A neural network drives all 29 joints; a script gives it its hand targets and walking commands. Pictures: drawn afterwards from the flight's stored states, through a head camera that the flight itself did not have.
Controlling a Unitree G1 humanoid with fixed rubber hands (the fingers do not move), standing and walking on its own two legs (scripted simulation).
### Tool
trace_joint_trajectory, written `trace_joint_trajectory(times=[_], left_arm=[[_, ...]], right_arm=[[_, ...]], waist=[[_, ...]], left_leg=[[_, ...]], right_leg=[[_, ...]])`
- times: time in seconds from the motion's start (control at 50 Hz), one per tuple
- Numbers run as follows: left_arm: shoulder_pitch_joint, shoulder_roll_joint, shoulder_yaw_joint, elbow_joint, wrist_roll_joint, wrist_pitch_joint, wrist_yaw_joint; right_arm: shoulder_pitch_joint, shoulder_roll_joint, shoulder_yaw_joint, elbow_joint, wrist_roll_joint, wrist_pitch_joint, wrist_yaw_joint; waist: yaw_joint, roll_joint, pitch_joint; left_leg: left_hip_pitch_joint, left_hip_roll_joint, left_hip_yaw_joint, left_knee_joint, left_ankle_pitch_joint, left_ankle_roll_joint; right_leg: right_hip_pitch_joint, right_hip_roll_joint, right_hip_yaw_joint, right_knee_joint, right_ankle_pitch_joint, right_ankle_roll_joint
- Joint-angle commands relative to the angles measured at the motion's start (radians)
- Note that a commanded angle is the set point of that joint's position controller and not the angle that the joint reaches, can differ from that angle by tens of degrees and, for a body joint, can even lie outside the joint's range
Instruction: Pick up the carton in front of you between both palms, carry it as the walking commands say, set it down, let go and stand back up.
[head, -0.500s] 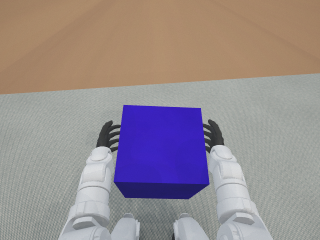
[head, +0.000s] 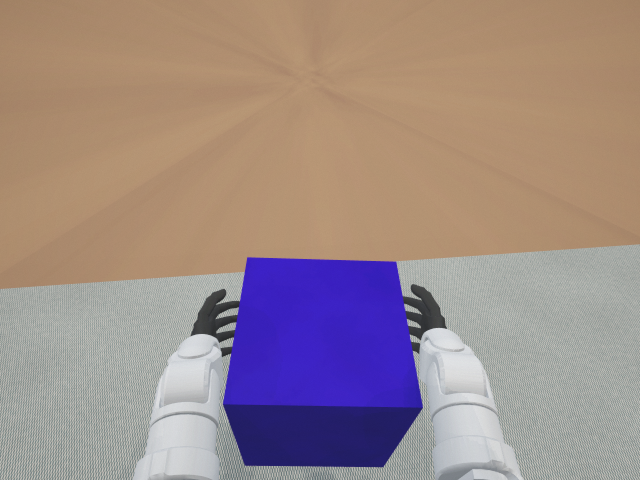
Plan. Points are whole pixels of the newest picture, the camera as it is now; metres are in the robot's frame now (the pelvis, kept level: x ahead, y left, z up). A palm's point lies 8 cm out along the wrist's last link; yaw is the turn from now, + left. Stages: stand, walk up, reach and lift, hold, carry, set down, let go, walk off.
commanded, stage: reach and lift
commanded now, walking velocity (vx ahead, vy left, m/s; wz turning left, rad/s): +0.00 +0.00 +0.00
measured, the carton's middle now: (318, 366) +0.30 +0.00 -0.05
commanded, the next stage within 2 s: hold in 0.94 s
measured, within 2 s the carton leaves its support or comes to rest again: neither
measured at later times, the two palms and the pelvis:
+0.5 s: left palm (205, 338) +0.30 +0.15 +0.03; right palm (432, 333) +0.30 -0.15 +0.04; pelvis +0.00 +0.00 +0.01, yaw +0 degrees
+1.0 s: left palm (203, 335) +0.29 +0.15 +0.05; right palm (435, 329) +0.30 -0.15 +0.05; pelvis +0.01 +0.00 +0.01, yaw +0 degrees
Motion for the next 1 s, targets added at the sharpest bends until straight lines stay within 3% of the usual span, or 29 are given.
trace_joint_trajectory(times=[0.0,0.2,0.62,0.9,0.98], left_arm=[[-0.534,-0.923,-0.495,0.037,-0.166,0.0,-0.244],[-0.644,-0.95,-0.511,0.004,-0.174,-0.013,-0.257],[-0.465,-0.919,-0.565,-0.13,-0.207,0.035,-0.234],[-0.447,-0.9,-0.588,-0.191,-0.224,0.068,-0.229],[-0.439,-0.907,-0.645,-0.258,-0.26,0.085,-0.228]], right_arm=[[-0.48,0.949,0.492,0.073,0.163,0.013,0.248],[-0.597,0.982,0.517,0.033,0.177,0.0,0.257],[-0.419,0.927,0.562,-0.098,0.202,0.044,0.244],[-0.401,0.916,0.589,-0.159,0.221,0.078,0.236],[-0.387,0.923,0.641,-0.227,0.249,0.097,0.231]], waist=[[0.0,0.003,-0.101],[0.003,0.001,-0.2],[0.0,0.009,-0.208],[0.002,0.004,-0.181],[-0.006,0.004,-0.221]], left_leg=[[0.089,-0.065,-0.016,-0.1,0.023,0.019],[0.134,-0.066,-0.007,-0.095,0.035,0.019],[0.241,-0.072,-0.017,-0.143,0.265,0.002],[0.246,-0.074,-0.02,-0.153,0.256,0.005],[0.273,-0.075,-0.025,-0.156,0.301,0.003]], right_leg=[[0.013,0.055,0.018,-0.118,0.031,-0.015],[0.068,0.056,0.013,-0.116,0.04,-0.009],[0.157,0.07,0.016,-0.158,0.257,0.001],[0.17,0.069,0.02,-0.17,0.252,0.003],[0.202,0.069,0.024,-0.176,0.304,0.006]])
